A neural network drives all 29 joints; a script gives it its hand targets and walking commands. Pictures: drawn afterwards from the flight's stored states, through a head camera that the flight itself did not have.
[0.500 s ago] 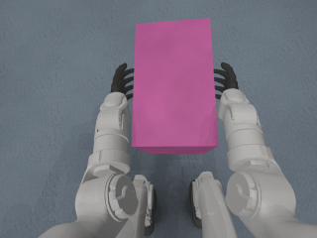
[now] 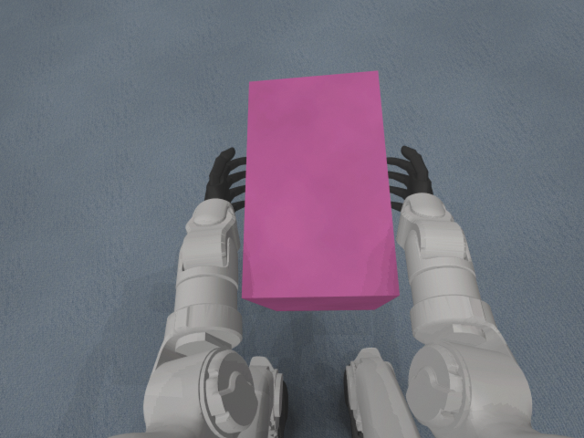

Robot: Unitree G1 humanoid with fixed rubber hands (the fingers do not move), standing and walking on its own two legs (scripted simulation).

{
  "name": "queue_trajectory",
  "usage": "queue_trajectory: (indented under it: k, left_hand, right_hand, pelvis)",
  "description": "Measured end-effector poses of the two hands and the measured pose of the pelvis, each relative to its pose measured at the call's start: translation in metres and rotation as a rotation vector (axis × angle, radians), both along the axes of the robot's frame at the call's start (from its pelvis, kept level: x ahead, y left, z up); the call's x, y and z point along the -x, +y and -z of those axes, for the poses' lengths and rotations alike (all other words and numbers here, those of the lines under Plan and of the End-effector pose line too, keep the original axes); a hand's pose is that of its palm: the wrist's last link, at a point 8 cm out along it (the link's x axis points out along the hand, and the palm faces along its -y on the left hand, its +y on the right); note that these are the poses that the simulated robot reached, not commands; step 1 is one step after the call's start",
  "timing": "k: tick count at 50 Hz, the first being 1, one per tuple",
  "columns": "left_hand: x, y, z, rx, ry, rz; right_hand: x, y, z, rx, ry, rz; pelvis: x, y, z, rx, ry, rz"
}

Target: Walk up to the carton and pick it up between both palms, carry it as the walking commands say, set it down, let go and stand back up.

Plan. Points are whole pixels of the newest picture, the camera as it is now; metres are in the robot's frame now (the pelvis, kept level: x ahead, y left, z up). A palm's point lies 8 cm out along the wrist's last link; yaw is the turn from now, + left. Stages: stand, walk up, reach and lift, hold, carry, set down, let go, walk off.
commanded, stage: reach and lift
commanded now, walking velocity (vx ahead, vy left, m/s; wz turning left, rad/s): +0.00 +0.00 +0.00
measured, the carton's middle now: (319, 209) +0.47 -0.02 -0.10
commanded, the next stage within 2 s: none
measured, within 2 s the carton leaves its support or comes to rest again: neither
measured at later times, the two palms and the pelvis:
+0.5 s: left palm (191, 219) +0.40 +0.14 +0.03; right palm (415, 213) +0.40 -0.13 +0.03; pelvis +0.01 +0.02 +0.06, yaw -2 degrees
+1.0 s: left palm (202, 187) +0.40 +0.10 +0.11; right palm (481, 181) +0.39 -0.17 +0.11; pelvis +0.03 -0.02 +0.11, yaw -3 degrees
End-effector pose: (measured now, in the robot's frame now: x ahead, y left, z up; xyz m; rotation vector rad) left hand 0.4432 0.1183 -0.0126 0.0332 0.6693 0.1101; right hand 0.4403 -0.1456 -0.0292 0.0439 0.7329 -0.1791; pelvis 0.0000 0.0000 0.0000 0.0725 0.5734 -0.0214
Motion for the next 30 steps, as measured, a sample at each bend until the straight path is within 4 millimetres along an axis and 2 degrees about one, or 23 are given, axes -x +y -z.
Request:
queue_trajectory:
  k: [7, 15, 23, 30]
  left_hand:
    - [0.002, 0.008, -0.008, 0.025, -0.002, 0.000]
    - [0.013, 0.020, -0.022, 0.085, 0.007, -0.019]
    - [0.035, 0.022, -0.041, 0.083, 0.001, -0.014]
    - [0.048, 0.013, -0.058, 0.083, -0.011, -0.019]
  right_hand:
    - [-0.001, 0.007, -0.019, -0.004, -0.015, 0.032]
    - [0.013, 0.019, -0.040, 0.015, -0.016, 0.047]
    - [0.037, 0.021, -0.057, 0.019, -0.024, 0.046]
    - [0.052, 0.013, -0.070, 0.010, -0.039, 0.043]
  pelvis:
    - [-0.013, 0.004, -0.019, 0.007, -0.015, 0.006]
    - [-0.023, 0.013, -0.042, 0.024, -0.038, 0.012]
    - [-0.014, 0.020, -0.059, 0.035, -0.092, 0.016]
    - [-0.001, 0.014, -0.065, 0.028, -0.175, 0.020]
